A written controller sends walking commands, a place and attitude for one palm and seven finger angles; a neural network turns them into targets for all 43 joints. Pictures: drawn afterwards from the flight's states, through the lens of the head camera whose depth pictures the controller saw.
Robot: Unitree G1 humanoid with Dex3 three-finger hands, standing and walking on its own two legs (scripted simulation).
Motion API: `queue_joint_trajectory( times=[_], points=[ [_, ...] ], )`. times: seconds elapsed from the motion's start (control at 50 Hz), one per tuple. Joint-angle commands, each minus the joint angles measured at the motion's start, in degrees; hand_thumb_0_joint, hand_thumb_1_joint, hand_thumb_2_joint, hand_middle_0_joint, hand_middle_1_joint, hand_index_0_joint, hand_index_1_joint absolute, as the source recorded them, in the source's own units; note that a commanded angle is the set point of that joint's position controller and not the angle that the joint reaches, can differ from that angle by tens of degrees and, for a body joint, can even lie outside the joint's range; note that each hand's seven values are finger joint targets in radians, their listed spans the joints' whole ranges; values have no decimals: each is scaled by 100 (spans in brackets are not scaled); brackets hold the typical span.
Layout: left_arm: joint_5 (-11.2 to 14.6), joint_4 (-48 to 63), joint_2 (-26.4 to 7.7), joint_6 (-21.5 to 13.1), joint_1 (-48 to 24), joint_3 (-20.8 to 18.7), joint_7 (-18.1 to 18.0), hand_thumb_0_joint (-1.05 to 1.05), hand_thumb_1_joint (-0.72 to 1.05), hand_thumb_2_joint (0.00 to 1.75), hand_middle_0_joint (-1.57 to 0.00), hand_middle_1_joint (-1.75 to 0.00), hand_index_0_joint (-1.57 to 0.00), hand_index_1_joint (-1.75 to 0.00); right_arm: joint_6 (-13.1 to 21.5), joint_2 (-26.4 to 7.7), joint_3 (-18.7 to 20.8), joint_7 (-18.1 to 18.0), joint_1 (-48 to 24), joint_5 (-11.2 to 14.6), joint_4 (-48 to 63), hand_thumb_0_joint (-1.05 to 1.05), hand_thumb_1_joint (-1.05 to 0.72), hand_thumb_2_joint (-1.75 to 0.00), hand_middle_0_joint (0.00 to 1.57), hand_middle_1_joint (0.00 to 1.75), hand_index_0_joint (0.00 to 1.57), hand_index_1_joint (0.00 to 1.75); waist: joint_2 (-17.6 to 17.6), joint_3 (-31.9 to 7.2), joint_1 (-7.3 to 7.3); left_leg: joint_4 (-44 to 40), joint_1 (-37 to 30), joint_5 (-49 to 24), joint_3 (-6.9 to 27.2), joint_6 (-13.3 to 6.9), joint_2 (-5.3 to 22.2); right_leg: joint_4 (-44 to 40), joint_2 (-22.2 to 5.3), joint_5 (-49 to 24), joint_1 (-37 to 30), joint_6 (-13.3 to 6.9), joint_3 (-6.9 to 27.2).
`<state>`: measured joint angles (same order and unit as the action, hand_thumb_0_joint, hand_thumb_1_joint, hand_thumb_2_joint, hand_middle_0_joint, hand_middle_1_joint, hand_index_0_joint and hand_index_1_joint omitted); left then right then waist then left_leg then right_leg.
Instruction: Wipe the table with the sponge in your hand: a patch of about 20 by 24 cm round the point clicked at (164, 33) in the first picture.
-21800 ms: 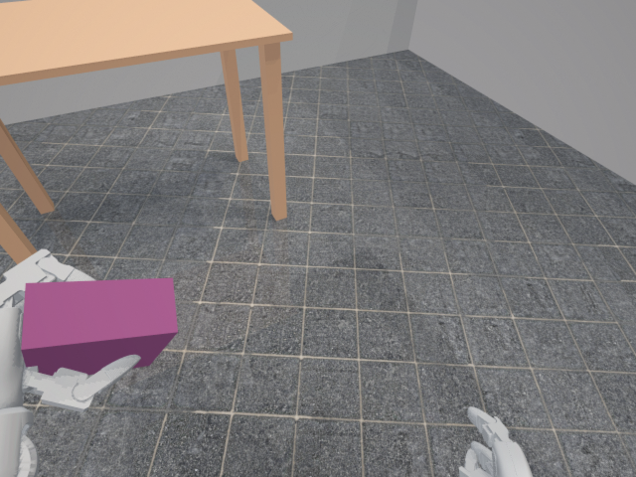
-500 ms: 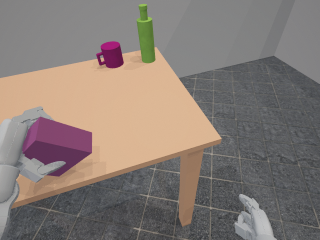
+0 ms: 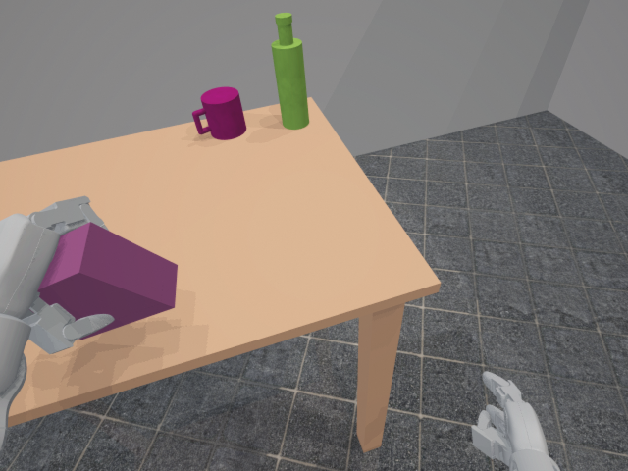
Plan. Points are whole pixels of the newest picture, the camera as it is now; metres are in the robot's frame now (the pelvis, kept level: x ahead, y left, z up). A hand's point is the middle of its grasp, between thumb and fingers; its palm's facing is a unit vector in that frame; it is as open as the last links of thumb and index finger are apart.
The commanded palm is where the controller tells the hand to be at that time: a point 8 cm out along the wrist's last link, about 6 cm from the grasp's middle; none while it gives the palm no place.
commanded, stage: turn the palm down, sponge in hand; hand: left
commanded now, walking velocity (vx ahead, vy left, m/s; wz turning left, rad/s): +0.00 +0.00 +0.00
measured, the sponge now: (100, 293) +0.23 +0.27 +0.17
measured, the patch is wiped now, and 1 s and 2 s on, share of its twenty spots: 0.00 0.00 0.00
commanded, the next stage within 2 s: move the sponge above the wiping area in 1.10 s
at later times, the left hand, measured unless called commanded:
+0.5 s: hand (12, 259) +0.21 +0.31 +0.23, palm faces +0.31 -0.14 -0.94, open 9.5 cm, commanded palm +0.16 +0.30 +0.30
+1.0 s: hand (26, 271) +0.21 +0.30 +0.22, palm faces +0.28 -0.10 -0.95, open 9.5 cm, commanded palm +0.16 +0.30 +0.30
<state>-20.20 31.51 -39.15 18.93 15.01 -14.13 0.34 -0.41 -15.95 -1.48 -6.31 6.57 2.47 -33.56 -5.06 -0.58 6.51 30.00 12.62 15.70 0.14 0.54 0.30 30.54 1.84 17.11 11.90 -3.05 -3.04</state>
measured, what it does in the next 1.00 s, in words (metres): stands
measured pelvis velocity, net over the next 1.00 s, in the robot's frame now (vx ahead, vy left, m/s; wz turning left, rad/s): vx -0.03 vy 0.02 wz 0.00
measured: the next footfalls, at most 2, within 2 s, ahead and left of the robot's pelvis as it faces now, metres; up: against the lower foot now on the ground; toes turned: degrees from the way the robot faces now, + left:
none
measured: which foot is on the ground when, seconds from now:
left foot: down 0.00-1.00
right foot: down 0.00-1.00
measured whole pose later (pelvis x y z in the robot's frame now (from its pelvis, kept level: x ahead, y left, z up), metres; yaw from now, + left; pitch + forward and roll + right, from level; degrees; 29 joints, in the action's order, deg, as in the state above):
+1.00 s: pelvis -0.03 +0.02 +0.01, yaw +0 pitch -5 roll +1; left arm -39.8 25.0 -38.5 27.6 0.3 -4.2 6.7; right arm -3.1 -15.6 -4.3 -4.9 -1.1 3.1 -35.5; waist -6.9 1.7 8.8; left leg 23.6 9.0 9.9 -0.6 -0.7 -1.1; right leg 25.7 0.5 12.0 9.0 -2.1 -2.3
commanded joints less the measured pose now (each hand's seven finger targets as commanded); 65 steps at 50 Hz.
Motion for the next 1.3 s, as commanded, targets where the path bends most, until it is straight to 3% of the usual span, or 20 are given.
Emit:
queue_joint_trajectory(
  times=[0.0, 0.1, 0.24, 0.28, 0.3, 0.38, 0.4, 0.5, 0.58, 0.62, 0.68, 0.7, 0.78, 0.86, 0.88, 0.9, 1.06, 1.08, 1.14, 1.28],
  points=[
    [-327, 519, -1424, 327, -1389, -991, -249, 0, 10, 130, -120, -160, -120, -160, 212, -560, 113, 35, -1147, 85, 925, 0, -90, -90, 20, 30, 20, 30, 64, -824, 17, -342, -96, -1671, -83, -192, -37, -572, -325, -1669, -452, 253, 400],
    [-713, 583, -1415, 679, -1879, -460, 194, 0, 10, 130, -120, -160, -120, -160, 201, -583, -4, -10, -1502, 115, 1013, 0, -90, -90, 20, 30, 20, 30, 199, -859, 9, -563, -180, -1402, -13, -216, -61, -691, -288, -1244, -428, 256, 357],
    [-1366, 781, -1749, 614, -2310, -534, 281, 0, 10, 130, -120, -160, -120, -160, 178, -519, -41, -28, -1683, 38, 944, 0, -90, -90, 20, 30, 20, 30, 9, -1124, 147, -815, -428, -1441, 128, -210, -108, -780, -224, -1022, -617, 133, 339],
    [-1470, 570, -1922, 772, -2387, -786, 213, 0, 10, 130, -120, -160, -120, -160, 185, -462, -118, 28, -2047, 97, 910, 0, -90, -90, 20, 30, 20, 30, -58, -1025, 267, -880, -346, -1340, 204, -157, -120, -831, -135, -819, -621, 35, 491],
    [-1511, 617, -1657, 792, -2675, -445, 206, 0, 10, 130, -120, -160, -120, -160, 142, -493, -91, 34, -1884, 69, 899, 0, -90, -90, 20, 30, 20, 30, -9, -1100, 172, -878, -357, -1406, 142, -165, -86, -798, -228, -898, -672, 73, 351],
    [-1642, 375, -1647, 1044, -2785, -376, 301, 0, 10, 130, -120, -160, -120, -160, 108, -442, -161, 85, -2305, 149, 909, 0, -90, -90, 20, 30, 20, 30, -94, -978, 261, -990, -355, -1237, 209, -143, -132, -894, -133, -698, -615, 3, 494],
    [-1655, 442, -1459, 1011, -2912, -118, 339, 0, 10, 130, -120, -160, -120, -160, 94, -489, -114, 81, -2066, 108, 883, 0, -90, -90, 20, 30, 20, 30, 46, -1047, 163, -965, -381, -1305, 158, -162, -82, -856, -227, -836, -662, 48, 356],
    [-1892, 549, -1372, 1011, -3025, 99, 520, 0, 10, 130, -120, -160, -120, -160, 90, -465, -135, 95, -2183, 116, 915, 0, -90, -90, 20, 30, 20, 30, 36, -1108, 153, -988, -436, -1297, 169, -188, -113, -866, -209, -838, -663, 30, 377],
    [-2104, 513, -1669, 977, -2961, -176, 500, 0, 10, 130, -120, -160, -120, -160, 70, -411, -194, 109, -2481, 130, 965, 0, -90, -90, 20, 30, 20, 30, -80, -1015, 276, -1113, -375, -1008, 265, -178, -133, -909, -105, -525, -654, -49, 573],
    [-2167, 409, -1637, 886, -3048, -86, 441, 0, 10, 130, -120, -160, -120, -160, 38, -467, -126, 105, -2156, 77, 905, 0, -90, -90, 20, 30, 20, 30, 1, -1094, 216, -1087, -409, -1081, 217, -181, -133, -885, -186, -569, -708, -6, 431],
    [-2251, 436, -1790, 868, -3010, -314, 365, 0, 10, 130, -120, -160, -120, -160, 60, -412, -165, 137, -2460, 94, 941, 0, -90, -90, 20, 30, 20, 30, -119, -1112, 319, -1022, -441, -1104, 262, -169, -159, -912, -118, -573, -723, -109, 734],
    [-2220, 434, -1581, 821, -3189, -74, 346, 0, 10, 130, -120, -160, -120, -160, 31, -441, -141, 148, -2233, 74, 908, 0, -90, -90, 20, 30, 20, 30, -3, -1127, 220, -1028, -413, -1116, 211, -167, -138, -888, -204, -587, -744, -46, 503],
    [-2175, 403, -1578, 808, -2992, -183, 350, 0, 10, 130, -120, -160, -120, -160, 77, -386, -154, 161, -2503, 124, 931, 0, -90, -90, 20, 30, 20, 30, -155, -1034, 287, -1015, -477, -1095, 246, -163, -169, -952, -125, -584, -667, -99, 727],
    [-2135, 293, -1484, 748, -2964, -48, 356, 0, 10, 130, -120, -160, -120, -160, 42, -461, -56, 136, -2123, 71, 884, 0, -90, -90, 20, 30, 20, 30, 91, -997, 219, -1009, -468, -1112, 176, -182, -145, -948, -251, -713, -683, -5, 545],
    [-2143, 278, -1500, 807, -2889, -133, 357, 0, 10, 130, -120, -160, -120, -160, 107, -392, -129, 152, -2449, 121, 921, 0, -90, -90, 20, 30, 20, 30, 12, -944, 265, -987, -470, -1064, 219, -170, -162, -987, -149, -593, -624, -81, 775],
    [-2126, 337, -1368, 769, -3064, 56, 352, 0, 10, 130, -120, -160, -120, -160, 85, -441, -99, 143, -2206, 87, 894, 0, -90, -90, 20, 30, 20, 30, 71, -961, 186, -1002, -430, -1045, 161, -177, -134, -960, -240, -600, -654, -20, 566],
    [-2203, 361, -1613, 669, -3046, -150, 283, 0, 10, 130, -120, -160, -120, -160, 79, -453, -31, 145, -2106, 53, 880, 0, -90, -90, 20, 30, 20, 30, -63, -1140, 266, -998, -507, -1157, 163, -176, -166, -905, -244, -707, -776, -46, 622],
    [-2194, 344, -1638, 730, -2993, -241, 282, 0, 10, 130, -120, -160, -120, -160, 133, -394, -112, 166, -2413, 110, 932, 0, -90, -90, 20, 30, 20, 30, -100, -1031, 309, -991, -492, -1088, 225, -171, -195, -981, -135, -546, -686, -108, 831],
    [-2156, 154, -1488, 682, -2911, -103, 307, 0, 10, 130, -120, -160, -120, -160, 70, -463, -29, 163, -2050, 69, 863, 0, -90, -90, 20, 30, 20, 30, 164, -946, 228, -992, -458, -1092, 136, -186, -140, -962, -243, -686, -674, -17, 612],
    [-2181, 1, -1416, 702, -2931, -49, 367, 0, 10, 130, -120, -160, -120, -160, 130, -420, -83, 175, -2315, 146, 915, 0, -90, -90, 20, 30, 20, 30, 79, -772, 203, -932, -419, -935, 147, -178, -171, -1046, -166, -443, -452, -61, 848]
  ],
)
